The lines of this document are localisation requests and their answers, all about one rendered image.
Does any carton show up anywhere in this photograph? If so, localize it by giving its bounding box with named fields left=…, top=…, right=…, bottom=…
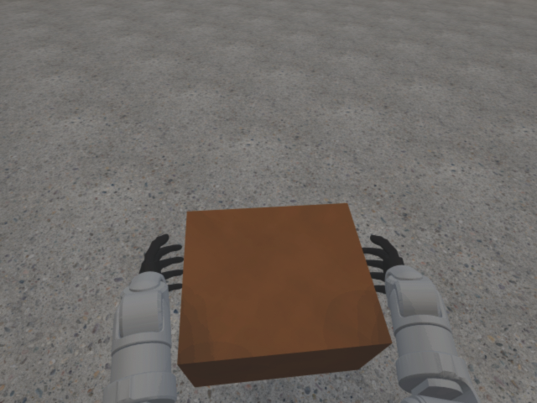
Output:
left=177, top=203, right=392, bottom=387

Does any robot right hand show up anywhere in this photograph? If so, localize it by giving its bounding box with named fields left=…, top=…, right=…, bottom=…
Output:
left=362, top=235, right=404, bottom=294

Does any right robot forearm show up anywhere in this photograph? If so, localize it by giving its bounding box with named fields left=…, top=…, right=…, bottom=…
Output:
left=385, top=265, right=481, bottom=403

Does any left robot forearm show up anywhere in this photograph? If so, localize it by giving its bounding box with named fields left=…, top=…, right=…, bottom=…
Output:
left=102, top=271, right=177, bottom=403

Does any robot left hand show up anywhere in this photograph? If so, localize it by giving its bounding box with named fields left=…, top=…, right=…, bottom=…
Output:
left=139, top=234, right=184, bottom=291

